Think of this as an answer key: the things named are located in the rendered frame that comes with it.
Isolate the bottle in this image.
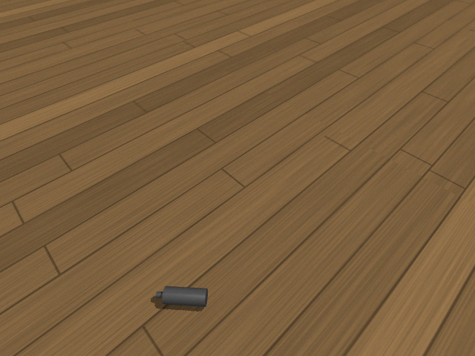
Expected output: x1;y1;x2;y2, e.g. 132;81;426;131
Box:
156;286;208;307

